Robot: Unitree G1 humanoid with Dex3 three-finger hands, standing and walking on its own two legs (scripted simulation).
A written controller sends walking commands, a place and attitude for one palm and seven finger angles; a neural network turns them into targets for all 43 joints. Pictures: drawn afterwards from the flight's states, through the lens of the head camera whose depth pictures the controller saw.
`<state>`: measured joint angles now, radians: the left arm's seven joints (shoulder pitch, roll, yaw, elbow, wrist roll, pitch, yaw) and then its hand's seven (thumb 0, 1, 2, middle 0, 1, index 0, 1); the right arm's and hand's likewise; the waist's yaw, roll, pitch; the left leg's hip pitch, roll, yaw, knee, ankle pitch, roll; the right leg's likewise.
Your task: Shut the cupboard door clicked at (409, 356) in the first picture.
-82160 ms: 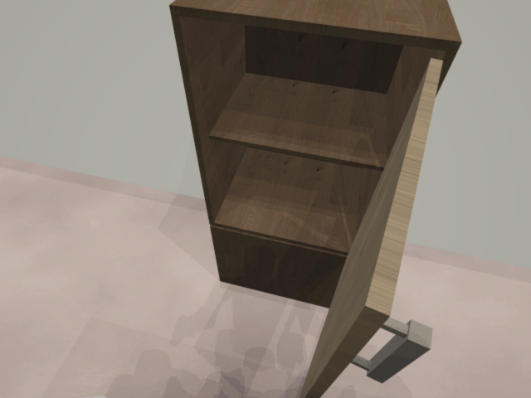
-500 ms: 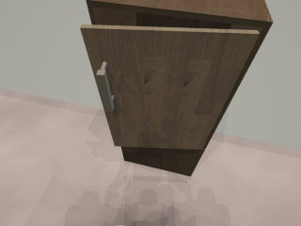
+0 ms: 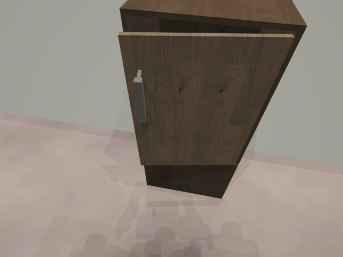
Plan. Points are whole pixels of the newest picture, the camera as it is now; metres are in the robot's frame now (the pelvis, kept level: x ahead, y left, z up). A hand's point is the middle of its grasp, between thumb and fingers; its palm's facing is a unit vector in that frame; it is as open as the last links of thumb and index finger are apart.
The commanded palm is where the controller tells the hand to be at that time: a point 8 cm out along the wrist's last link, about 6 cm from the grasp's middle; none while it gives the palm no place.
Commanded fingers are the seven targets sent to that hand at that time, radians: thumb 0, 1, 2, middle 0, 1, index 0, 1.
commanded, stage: come to a stop and stand still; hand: left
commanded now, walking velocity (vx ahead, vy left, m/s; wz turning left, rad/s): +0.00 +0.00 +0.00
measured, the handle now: (141, 97) +0.52 +0.12 +0.08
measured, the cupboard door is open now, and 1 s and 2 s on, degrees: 12 12 12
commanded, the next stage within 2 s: look again from close up in 0.14 s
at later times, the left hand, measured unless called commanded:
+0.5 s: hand out of the picture +0.01 +0.17 -0.17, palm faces +0.01 -0.98 -0.18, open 7.4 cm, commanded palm none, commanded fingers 0.00 0.90 0.90 -0.20 -0.30 -0.20 -0.30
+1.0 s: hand (100, 230) +0.20 +0.19 -0.07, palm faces +0.25 -0.94 -0.22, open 7.3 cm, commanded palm +0.15 +0.22 -0.06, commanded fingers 0.00 0.90 0.90 -0.31 -0.42 -0.31 -0.42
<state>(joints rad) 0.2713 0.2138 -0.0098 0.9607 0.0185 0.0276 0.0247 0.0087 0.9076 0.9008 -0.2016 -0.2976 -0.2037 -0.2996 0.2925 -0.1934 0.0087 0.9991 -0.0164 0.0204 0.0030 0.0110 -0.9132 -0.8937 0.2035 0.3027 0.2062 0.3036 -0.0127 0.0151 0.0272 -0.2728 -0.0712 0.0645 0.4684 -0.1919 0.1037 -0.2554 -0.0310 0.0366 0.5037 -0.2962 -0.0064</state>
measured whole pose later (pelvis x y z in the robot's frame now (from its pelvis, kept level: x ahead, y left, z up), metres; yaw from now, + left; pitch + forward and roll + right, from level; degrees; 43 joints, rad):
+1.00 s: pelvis +0.04 -0.04 -0.01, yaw +2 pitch +0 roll +2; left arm 0.42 0.24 0.11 0.27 -0.12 -0.04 0.07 0.02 0.91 0.90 -0.21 -0.31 -0.22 -0.31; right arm 0.32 -0.21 0.00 0.88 0.03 -0.23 -0.05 0.01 -0.90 -0.89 0.20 0.30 0.21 0.30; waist -0.02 -0.05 0.02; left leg -0.26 -0.08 0.03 0.56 -0.29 0.05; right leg -0.34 -0.03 -0.02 0.78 -0.33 -0.01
